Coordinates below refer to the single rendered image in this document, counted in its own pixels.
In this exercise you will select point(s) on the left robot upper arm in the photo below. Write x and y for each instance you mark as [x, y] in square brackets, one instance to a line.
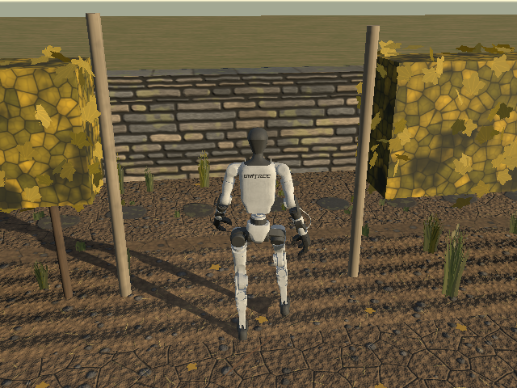
[228, 183]

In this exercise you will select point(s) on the left robot shin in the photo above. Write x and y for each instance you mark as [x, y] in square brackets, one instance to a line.
[241, 303]

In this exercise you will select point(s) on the right robot shin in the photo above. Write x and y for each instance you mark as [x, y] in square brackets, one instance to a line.
[282, 280]

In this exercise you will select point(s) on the robot shin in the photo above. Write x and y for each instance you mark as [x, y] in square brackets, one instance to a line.
[241, 303]
[282, 280]

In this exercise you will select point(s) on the left robot hand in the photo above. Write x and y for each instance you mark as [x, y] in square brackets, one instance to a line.
[216, 223]

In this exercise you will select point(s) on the right robot upper arm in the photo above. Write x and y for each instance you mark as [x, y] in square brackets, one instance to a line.
[287, 184]

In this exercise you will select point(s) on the robot left forearm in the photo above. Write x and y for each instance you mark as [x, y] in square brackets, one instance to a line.
[220, 209]

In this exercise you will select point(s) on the right robot hand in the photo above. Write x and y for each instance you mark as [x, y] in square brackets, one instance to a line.
[305, 242]

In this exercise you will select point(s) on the robot right forearm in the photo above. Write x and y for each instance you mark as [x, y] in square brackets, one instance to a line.
[298, 219]

